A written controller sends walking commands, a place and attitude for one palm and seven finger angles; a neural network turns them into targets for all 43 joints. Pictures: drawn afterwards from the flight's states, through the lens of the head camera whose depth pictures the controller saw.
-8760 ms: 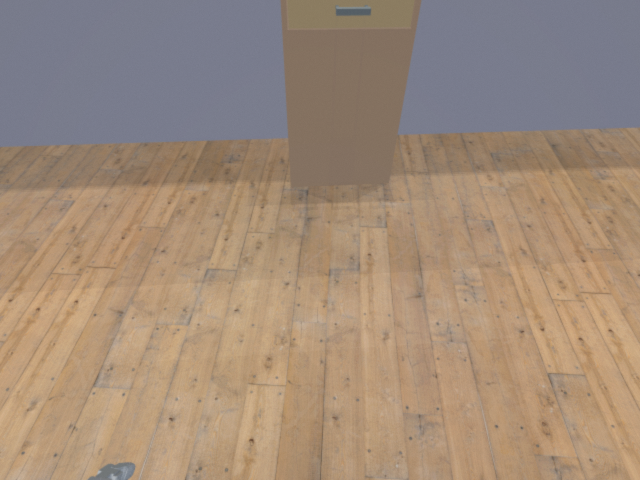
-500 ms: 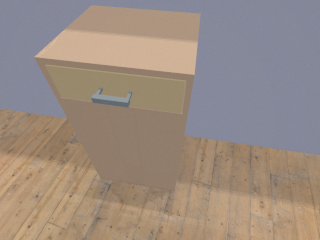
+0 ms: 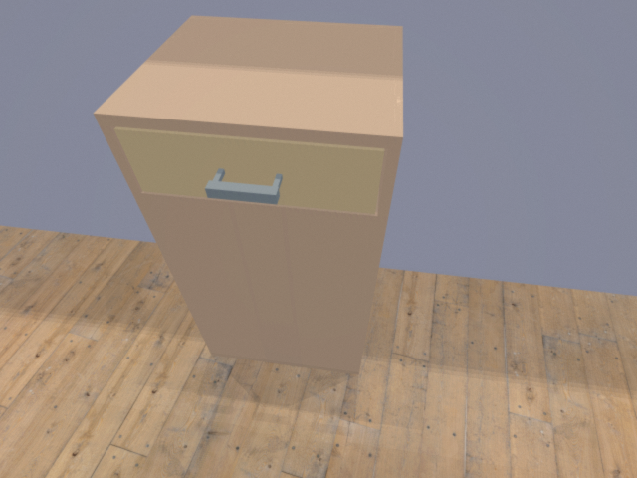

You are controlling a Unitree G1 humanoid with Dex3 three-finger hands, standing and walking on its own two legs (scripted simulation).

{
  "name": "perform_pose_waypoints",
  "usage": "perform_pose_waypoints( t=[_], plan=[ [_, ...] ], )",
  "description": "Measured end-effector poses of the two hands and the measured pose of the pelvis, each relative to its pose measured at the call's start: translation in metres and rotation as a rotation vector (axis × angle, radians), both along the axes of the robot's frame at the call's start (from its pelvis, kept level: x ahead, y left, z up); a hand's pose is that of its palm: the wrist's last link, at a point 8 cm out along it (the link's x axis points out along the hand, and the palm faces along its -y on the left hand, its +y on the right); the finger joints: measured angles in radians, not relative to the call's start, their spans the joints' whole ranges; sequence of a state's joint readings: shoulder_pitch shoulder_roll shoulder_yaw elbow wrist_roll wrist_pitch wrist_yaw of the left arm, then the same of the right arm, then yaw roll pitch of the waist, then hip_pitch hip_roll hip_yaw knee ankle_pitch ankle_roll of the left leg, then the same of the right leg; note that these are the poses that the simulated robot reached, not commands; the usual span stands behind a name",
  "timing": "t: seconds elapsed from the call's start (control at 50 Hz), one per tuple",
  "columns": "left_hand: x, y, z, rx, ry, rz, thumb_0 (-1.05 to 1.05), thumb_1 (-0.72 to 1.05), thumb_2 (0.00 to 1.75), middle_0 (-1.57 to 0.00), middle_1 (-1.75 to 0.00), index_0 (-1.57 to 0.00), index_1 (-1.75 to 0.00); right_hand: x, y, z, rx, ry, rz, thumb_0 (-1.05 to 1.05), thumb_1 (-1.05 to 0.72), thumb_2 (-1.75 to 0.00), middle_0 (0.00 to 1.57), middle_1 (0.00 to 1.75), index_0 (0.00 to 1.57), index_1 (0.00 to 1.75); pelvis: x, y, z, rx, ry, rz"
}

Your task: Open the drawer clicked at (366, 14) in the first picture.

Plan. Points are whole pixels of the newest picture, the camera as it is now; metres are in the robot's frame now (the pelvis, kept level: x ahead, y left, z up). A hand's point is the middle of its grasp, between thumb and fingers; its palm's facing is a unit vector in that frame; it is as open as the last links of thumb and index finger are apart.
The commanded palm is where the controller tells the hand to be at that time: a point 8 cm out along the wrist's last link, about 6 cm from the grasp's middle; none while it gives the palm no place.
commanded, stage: raise the hand with hooked fingers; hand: left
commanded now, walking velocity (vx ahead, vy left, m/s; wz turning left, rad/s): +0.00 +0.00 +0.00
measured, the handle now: (245, 184) +0.56 +0.17 +0.04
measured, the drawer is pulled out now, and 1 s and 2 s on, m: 0.00 0.00 0.00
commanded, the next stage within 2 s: move the hooked fingers above the handle in 1.98 s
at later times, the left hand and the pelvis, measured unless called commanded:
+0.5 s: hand (206, 454) +0.16 +0.15 -0.05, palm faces -0.16 -0.33 -0.93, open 8.5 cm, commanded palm +0.16 +0.20 +0.01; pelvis +0.02 -0.06 -0.02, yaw -2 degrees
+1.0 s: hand (205, 340) +0.27 +0.16 +0.04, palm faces -0.05 -0.06 -1.00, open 11.5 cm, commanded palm +0.25 +0.17 +0.10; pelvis +0.03 -0.07 -0.02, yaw -6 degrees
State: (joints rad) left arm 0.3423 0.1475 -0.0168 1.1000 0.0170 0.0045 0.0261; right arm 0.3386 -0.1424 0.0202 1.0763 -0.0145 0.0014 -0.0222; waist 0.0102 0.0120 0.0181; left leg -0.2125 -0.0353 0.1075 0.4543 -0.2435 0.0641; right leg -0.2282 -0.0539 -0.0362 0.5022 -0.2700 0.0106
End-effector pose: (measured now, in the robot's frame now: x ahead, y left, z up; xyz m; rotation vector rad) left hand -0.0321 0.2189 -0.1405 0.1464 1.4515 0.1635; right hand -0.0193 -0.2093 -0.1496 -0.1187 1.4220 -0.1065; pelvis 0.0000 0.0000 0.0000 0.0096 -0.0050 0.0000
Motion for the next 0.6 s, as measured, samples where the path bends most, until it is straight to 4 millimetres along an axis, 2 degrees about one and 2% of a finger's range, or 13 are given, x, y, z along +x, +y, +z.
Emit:
perform_pose_waypoints(
  t=[0.1, 0.12, 0.16, 0.2, 0.28, 0.32, 0.34, 0.36, 0.4, 0.44, 0.48, 0.54, 0.6],
  plan=[
    [0.008, -0.008, 0.0, 0.001, 0.0, -0.003, 0.01, 0.91, 0.9, -0.2, -0.3, -0.2, -0.3, -0.004, 0.0, -0.001, 0.013, 0.031, -0.008, 0.01, -0.91, -0.9, 0.2, 0.3, 0.2, 0.3, 0.006, -0.004, 0.0, -0.003, 0.007, 0.002],
    [0.021, -0.009, 0.004, 0.01, -0.037, -0.052, 0.01, 0.91, 0.9, -0.2, -0.3, -0.2, -0.3, 0.001, -0.002, 0.001, 0.008, 0.003, -0.015, 0.01, -0.91, -0.9, 0.2, 0.3, 0.2, 0.3, 0.007, -0.006, -0.001, -0.003, 0.009, -0.001],
    [0.065, -0.001, 0.026, 0.112, -0.256, -0.137, 0.03, 0.92, 0.9, -0.21, -0.31, -0.2, -0.3, 0.018, -0.012, 0.006, -0.042, -0.124, -0.018, 0.02, -0.92, -0.9, 0.21, 0.3, 0.2, 0.3, 0.009, -0.01, -0.003, 0.01, 0.013, -0.009],
    [0.112, 0.008, 0.059, 0.237, -0.468, -0.182, 0.04, 0.93, 0.89, -0.21, -0.32, -0.21, -0.31, 0.039, -0.029, 0.009, -0.084, -0.254, -0.038, 0.03, -0.93, -0.9, 0.21, 0.3, 0.2, 0.3, 0.011, -0.013, -0.005, 0.019, 0.021, 0.0],
    [0.202, 0.004, 0.137, 0.511, -0.83, -0.43, 0.04, 0.87, 0.87, -0.21, -0.35, -0.21, -0.34, 0.106, -0.059, 0.02, -0.126, -0.513, -0.005, 0.03, -0.93, -0.9, 0.21, 0.3, 0.2, 0.3, 0.012, -0.019, -0.01, 0.014, 0.053, 0.007],
    [0.231, -0.007, 0.169, 0.66, -0.958, -0.572, 0.03, 0.83, 0.85, -0.21, -0.37, -0.21, -0.36, 0.144, -0.071, 0.031, -0.129, -0.624, 0.017, 0.03, -0.93, -0.9, 0.21, 0.3, 0.2, 0.3, 0.012, -0.023, -0.013, 0.017, 0.076, -0.006],
    [0.239, -0.014, 0.179, 0.724, -0.996, -0.637, 0.03, 0.81, 0.85, -0.21, -0.38, -0.21, -0.38, 0.162, -0.076, 0.037, -0.127, -0.669, 0.025, 0.03, -0.92, -0.9, 0.21, 0.3, 0.2, 0.3, 0.012, -0.026, -0.015, 0.019, 0.087, -0.017],
    [0.243, -0.02, 0.184, 0.773, -1.016, -0.698, 0.02, 0.79, 0.84, -0.21, -0.39, -0.21, -0.39, 0.179, -0.08, 0.044, -0.122, -0.704, 0.032, 0.02, -0.92, -0.9, 0.2, 0.3, 0.2, 0.3, 0.013, -0.029, -0.016, 0.023, 0.098, -0.03],
    [0.238, -0.033, 0.181, 0.819, -1.01, -0.802, 0.01, 0.75, 0.82, -0.21, -0.42, -0.21, -0.41, 0.21, -0.087, 0.058, -0.107, -0.749, 0.055, 0.02, -0.92, -0.9, 0.2, 0.3, 0.2, 0.3, 0.014, -0.036, -0.018, 0.033, 0.118, -0.051],
    [0.221, -0.043, 0.167, 0.817, -0.963, -0.882, 0.01, 0.7, 0.8, -0.21, -0.45, -0.21, -0.44, 0.238, -0.09, 0.07, -0.096, -0.77, 0.105, 0.02, -0.92, -0.9, 0.2, 0.3, 0.2, 0.3, 0.014, -0.044, -0.02, 0.042, 0.133, -0.058],
    [0.196, -0.049, 0.15, 0.804, -0.888, -0.938, 0.01, 0.65, 0.78, -0.22, -0.48, -0.22, -0.47, 0.262, -0.09, 0.078, -0.095, -0.775, 0.181, 0.02, -0.91, -0.9, 0.2, 0.3, 0.19, 0.3, 0.015, -0.052, -0.022, 0.046, 0.144, -0.053],
    [0.159, -0.046, 0.135, 0.837, -0.773, -0.982, 0.0, 0.57, 0.75, -0.23, -0.52, -0.23, -0.52, 0.291, -0.085, 0.082, -0.103, -0.77, 0.294, 0.01, -0.91, -0.9, 0.2, 0.3, 0.19, 0.3, 0.016, -0.063, -0.027, 0.043, 0.161, -0.028],
    [0.146, -0.033, 0.143, 0.944, -0.739, -0.981, 0.0, 0.49, 0.72, -0.25, -0.57, -0.25, -0.56, 0.311, -0.075, 0.074, -0.097, -0.763, 0.364, 0.01, -0.91, -0.9, 0.2, 0.3, 0.2, 0.3, 0.017, -0.072, -0.032, 0.034, 0.165, 0.007]
  ],
)
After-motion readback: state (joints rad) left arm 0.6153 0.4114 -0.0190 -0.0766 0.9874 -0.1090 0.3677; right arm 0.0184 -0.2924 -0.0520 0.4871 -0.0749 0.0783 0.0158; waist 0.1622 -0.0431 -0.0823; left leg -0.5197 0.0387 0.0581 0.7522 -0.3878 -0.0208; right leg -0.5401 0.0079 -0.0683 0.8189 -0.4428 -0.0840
